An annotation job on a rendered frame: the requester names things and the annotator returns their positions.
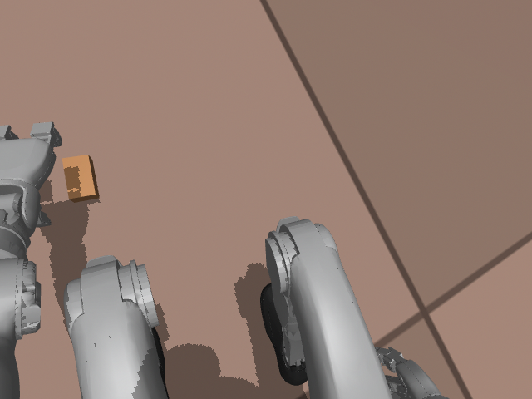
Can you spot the left robot arm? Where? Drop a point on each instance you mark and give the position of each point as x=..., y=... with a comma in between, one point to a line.
x=20, y=293

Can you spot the right robot foot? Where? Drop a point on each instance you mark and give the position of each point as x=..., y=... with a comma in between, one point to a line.
x=294, y=375

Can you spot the right robot hand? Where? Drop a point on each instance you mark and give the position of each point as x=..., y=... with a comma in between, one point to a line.
x=412, y=382

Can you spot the left robot hand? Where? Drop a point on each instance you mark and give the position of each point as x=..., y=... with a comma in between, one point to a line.
x=30, y=160

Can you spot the left robot foot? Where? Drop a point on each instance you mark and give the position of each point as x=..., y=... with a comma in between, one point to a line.
x=160, y=356

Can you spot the small box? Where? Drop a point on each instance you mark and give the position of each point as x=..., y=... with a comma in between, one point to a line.
x=80, y=178

